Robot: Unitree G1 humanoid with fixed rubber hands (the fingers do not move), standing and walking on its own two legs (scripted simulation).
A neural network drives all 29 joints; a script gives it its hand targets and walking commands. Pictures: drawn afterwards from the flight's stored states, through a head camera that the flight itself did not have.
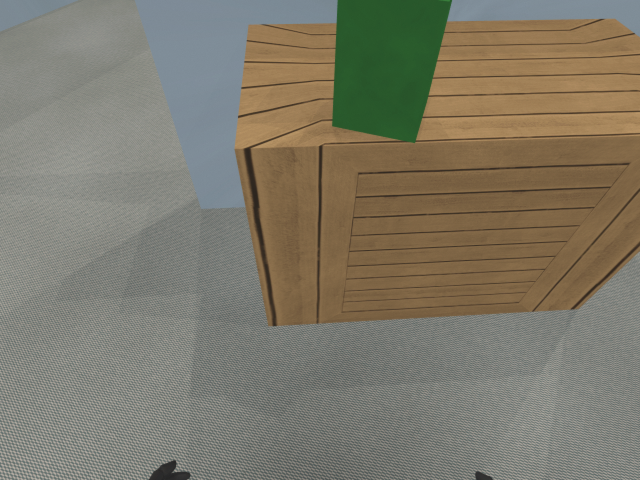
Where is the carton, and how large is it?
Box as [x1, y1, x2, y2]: [332, 0, 451, 142]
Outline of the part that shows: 338,0 332,125 414,142 427,99 451,0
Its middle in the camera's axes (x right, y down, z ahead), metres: +0.14 -0.35 +0.75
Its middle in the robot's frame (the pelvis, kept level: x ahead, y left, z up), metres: +0.82 -0.11 +0.12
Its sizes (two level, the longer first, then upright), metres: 0.174 0.165 0.257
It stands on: a pedestal, 0.75 m high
